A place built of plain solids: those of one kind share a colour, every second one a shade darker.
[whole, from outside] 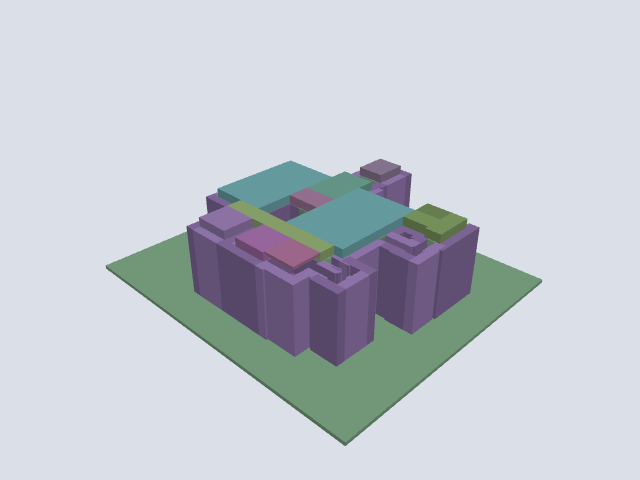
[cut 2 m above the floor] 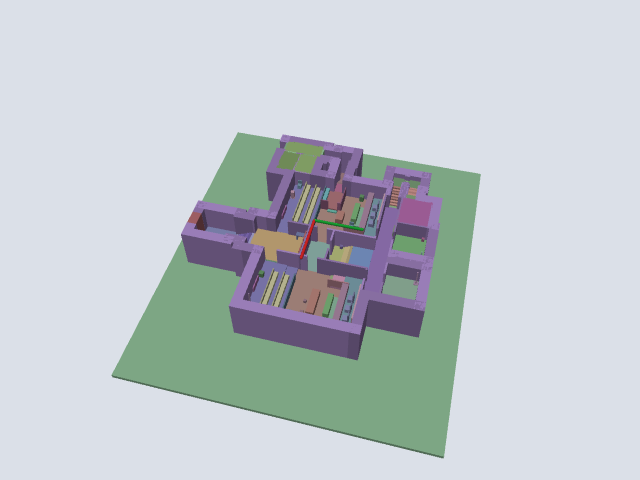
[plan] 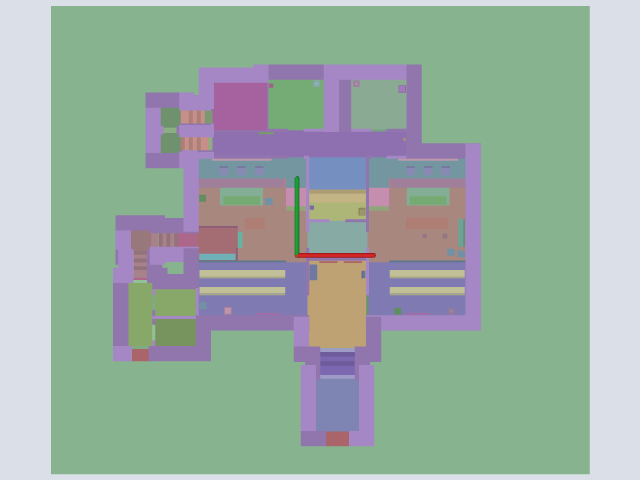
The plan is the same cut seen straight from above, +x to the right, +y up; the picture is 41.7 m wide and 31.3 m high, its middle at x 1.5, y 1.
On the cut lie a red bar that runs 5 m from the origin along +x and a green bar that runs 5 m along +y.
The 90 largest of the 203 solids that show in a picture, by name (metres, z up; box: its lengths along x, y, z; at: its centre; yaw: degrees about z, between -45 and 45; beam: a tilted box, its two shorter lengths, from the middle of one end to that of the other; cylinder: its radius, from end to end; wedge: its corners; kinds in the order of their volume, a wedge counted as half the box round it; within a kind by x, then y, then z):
{
 "wall_1": {"box": [1.0, 6.1, 8.12], "at": [-11.49, -3.86, 1.72]},
 "wall_2": {"box": [1.23, 1.0, 8.12], "at": [-11.38, -6.41, 1.72]},
 "wall_3": {"box": [1.24, 1.0, 8.12], "at": [-11.38, -1.31, 1.72]},
 "wall_4": {"box": [1.0, 3.22, 8.12], "at": [-11.33, 1.0, 1.72]},
 "wall_5": {"box": [1.0, 2.2, 8.12], "at": [-11.15, -0.71, 1.72]},
 "wall_6": {"box": [3.22, 1.0, 8.12], "at": [-10.22, 2.11, 1.72]},
 "wall_7": {"box": [1.0, 3.2, 8.12], "at": [-9.38, 7.28, 1.72]},
 "wall_8": {"box": [1.0, 3.2, 8.12], "at": [-9.38, 9.03, 1.72]},
 "wall_9": {"box": [1.0, 2.2, 8.12], "at": [-9.28, -0.71, 1.72]},
 "wall_10": {"box": [1.0, 1.09, 8.12], "at": [-9.11, -0.07, 1.72]},
 "wall_11": {"box": [1.0, 1.09, 8.12], "at": [-9.11, 2.07, 1.72]},
 "wall_12": {"box": [1.24, 1.0, 8.12], "at": [-9.06, -1.31, 1.72]},
 "wall_13": {"box": [1.0, 1.29, 8.12], "at": [-8.94, -1.46, 1.72]},
 "wall_14": {"box": [3.2, 1.0, 8.12], "at": [-8.28, 6.17, 1.72]},
 "wall_15": {"box": [3.2, 1.0, 8.12], "at": [-8.28, 10.13, 1.72]},
 "wall_16": {"box": [3.2, 1.0, 8.12], "at": [-8.01, 0.06, 1.72]},
 "wall_17": {"box": [3.2, 1.0, 8.12], "at": [-8.01, 1.94, 1.72]},
 "wall_18": {"box": [3.04, 1.0, 8.12], "at": [-7.92, -1.71, 1.72]},
 "wall_19": {"box": [4.06, 1.0, 8.12], "at": [-7.64, -6.41, 1.72]},
 "wall_20": {"box": [1.0, 1.09, 8.12], "at": [-7.18, 6.22, 1.72]},
 "wall_21": {"box": [1.0, 1.09, 8.12], "at": [-7.18, 10.08, 1.72]},
 "wall_22": {"box": [1.19, 1.0, 8.12], "at": [-7.08, 6.35, 1.72]},
 "wall_23": {"box": [1.0, 2.6, 8.12], "at": [-6.91, -0.83, 1.72]},
 "wall_24": {"box": [1.0, 4.97, 8.12], "at": [-6.91, 4.02, 1.72]},
 "wall_25": {"box": [2.27, 0.81, 8.12], "at": [-6.54, 8.1, 1.72]},
 "wall_26": {"box": [2.27, 0.81, 8.12], "at": [-6.54, 8.2, 1.72]},
 "wall_27": {"box": [2.27, 1.0, 8.12], "at": [-6.54, 9.95, 1.72]},
 "wall_28": {"box": [1.0, 2.9, 8.12], "at": [-6.11, -5.46, 1.72]},
 "wall_29": {"box": [1.0, 2.71, 8.12], "at": [-5.91, 10.9, 1.72]},
 "wall_30": {"box": [4.55, 1.0, 8.12], "at": [-4.13, 11.75, 1.72]},
 "wall_31": {"box": [5.05, 0.2, 8.12], "at": [-3.08, 8.15, 1.72]},
 "wall_32": {"box": [7.4, 1.0, 8.12], "at": [-2.91, -4.4, 1.72]},
 "wall_33": {"box": [1.0, 1.11, 8.12], "at": [-2.36, 11.9, 1.72]},
 "wall_34": {"box": [5.6, 1.0, 8.12], "at": [-0.06, 11.95, 1.72]},
 "wall_35": {"box": [1.0, 2.95, 8.12], "at": [0.29, -5.48, 1.72]},
 "wall_36": {"box": [1.63, 1.0, 8.12], "at": [0.6, -6.45, 1.72]},
 "wall_37": {"box": [0.2, 5.0, 8.12], "at": [0.69, 4.0, 1.72]},
 "wall_38": {"box": [1.0, 5.3, 8.12], "at": [0.74, -9.8, 1.72]},
 "wall_39": {"box": [1.19, 1.0, 8.12], "at": [0.83, -7.65, 1.72]},
 "wall_40": {"box": [1.0, 2.2, 8.12], "at": [1.02, -7.05, 1.72]},
 "wall_41": {"box": [1.65, 1.0, 8.12], "at": [1.07, -11.95, 1.72]},
 "wall_42": {"box": [1.0, 4.4, 8.12], "at": [2.24, 10.25, 1.72]},
 "wall_43": {"box": [1.61, 1.0, 8.12], "at": [2.64, 8.55, 1.72]},
 "wall_44": {"box": [1.0, 4.4, 8.12], "at": [3.04, 10.25, 1.72]},
 "wall_45": {"box": [1.65, 1.0, 8.12], "at": [4.22, -11.95, 1.72]},
 "wall_46": {"box": [1.0, 2.2, 8.12], "at": [4.27, -7.05, 1.72]},
 "wall_47": {"box": [1.0, 5.3, 8.12], "at": [4.54, -9.8, 1.72]},
 "wall_48": {"box": [0.2, 5.0, 8.12], "at": [4.59, 4.0, 1.72]},
 "wall_49": {"box": [1.63, 1.0, 8.12], "at": [4.68, -6.45, 1.72]},
 "wall_50": {"box": [1.0, 2.95, 8.12], "at": [4.99, -5.48, 1.72]},
 "wall_51": {"box": [5.6, 1.0, 8.12], "at": [5.34, 11.95, 1.72]},
 "wall_52": {"box": [1.0, 6.15, 8.12], "at": [7.64, 9.38, 1.72]},
 "wall_53": {"box": [7.5, 1.0, 8.12], "at": [8.24, -4.4, 1.72]},
 "wall_54": {"box": [4.77, 1.0, 8.12], "at": [9.61, 6.8, 1.72]},
 "wall_55": {"box": [1.0, 12.2, 8.12], "at": [11.49, 1.2, 1.72]},
 "ground_under_all_1": {"box": [35.14, 30.53, 0.4], "at": [1.52, 0.99, -1.99]},
 "floor_court_well_1": {"box": [7.2, 10.4, 2.79], "at": [-2.91, 1.2, -0.95]},
 "floor_court_well_2": {"box": [6.5, 10.4, 2.79], "at": [7.84, 1.2, -0.95]},
 "ceil_court_1": {"box": [7.2, 10.4, 1.98], "at": [-2.91, 1.2, 5.74]},
 "ceil_court_2": {"box": [6.5, 10.4, 1.98], "at": [7.84, 1.2, 5.74]},
 "step_court_tier_1": {"box": [7.2, 2.45, 3.09], "at": [-2.91, -2.77, -0.8]},
 "step_court_tier_2": {"box": [7.2, 3.55, 2.94], "at": [-2.91, -2.22, -0.87]},
 "step_court_tier_3": {"box": [6.5, 2.45, 3.09], "at": [7.84, -2.77, -0.8]},
 "step_court_tier_4": {"box": [6.5, 3.55, 2.94], "at": [7.84, -2.22, -0.87]},
 "ceil_holding_1": {"box": [1.75, 4.3, 5.22], "at": [-10.22, -3.86, 4.12]},
 "ceil_holding_2": {"box": [2.84, 1.95, 5.22], "at": [-7.92, -5.04, 4.12]},
 "ceil_holding_3": {"box": [2.84, 1.95, 5.22], "at": [-7.92, -3.08, 4.12]},
 "floor_court_magistrates_1": {"box": [7.2, 2.0, 3.24], "at": [-2.91, 5.4, -0.72]},
 "floor_court_magistrates_2": {"box": [6.5, 2.0, 3.24], "at": [7.84, 5.4, -0.72]},
 "floor_staff_passage_1": {"box": [12.75, 1.75, 3.24], "at": [0.87, 7.28, -0.72]},
 "floor_hall_1": {"box": [3.9, 5.8, 3.09], "at": [2.64, -3.15, -0.8]},
 "floor_library_1": {"box": [3.55, 3.2, 5.52], "at": [-3.73, 9.75, 0.42]},
 "ceil_staff_passage_1": {"box": [12.75, 1.75, 2.58], "at": [0.87, 7.28, 5.44]},
 "ceil_hall_1": {"box": [3.9, 5.8, 2.48], "at": [2.64, -3.15, 5.49]},
 "floor_judge_1": {"box": [3.8, 3.4, 3.24], "at": [5.34, 9.85, -0.72]},
 "floor_retiring_1": {"box": [3.8, 3.4, 3.24], "at": [-0.06, 9.85, -0.72]},
 "ceil_porch_1": {"box": [3.0, 3.5, 3.42], "at": [2.64, -9.8, 5.01]},
 "ceil_judge_1": {"box": [3.8, 3.4, 2.58], "at": [5.34, 9.85, 5.44]},
 "ceil_retiring_1": {"box": [3.8, 3.4, 2.58], "at": [-0.06, 9.85, 5.44]},
 "ceil_clerk_1": {"box": [3.9, 2.5, 3.02], "at": [2.64, 1.0, 5.21]},
 "floor_clerk_1": {"box": [3.9, 2.5, 2.79], "at": [2.64, 1.0, -0.95]},
 "floor_side_high_1": {"box": [3.9, 2.11, 3.24], "at": [2.64, 5.34, -0.72]},
 "floor_porch_1": {"box": [3.0, 3.5, 2.34], "at": [2.64, -9.8, -1.17]},
 "floor_court_clerk_1": {"box": [2.8, 1.15, 2.94], "at": [-3.62, 3.83, -0.87]},
 "floor_court_clerk_2": {"box": [2.8, 1.15, 2.94], "at": [8.55, 3.83, -0.87]},
 "floor_court_dock_1": {"box": [2.65, 2.25, 3.09], "at": [-5.18, 0.79, -0.8]},
 "floor_back_stair_1": {"box": [1.4, 1.4, 4.47], "at": [-8.28, 7.28, -0.11]},
 "floor_back_stair_2": {"box": [1.4, 1.4, 4.47], "at": [-8.28, 9.03, -0.11]},
 "floor_side_low_1": {"box": [3.9, 1.2, 2.79], "at": [2.64, 2.85, -0.95]},
 "door_leaf_1": {"box": [1.5, 0.97, 5.61], "at": [2.64, -11.96, 0.46]}
}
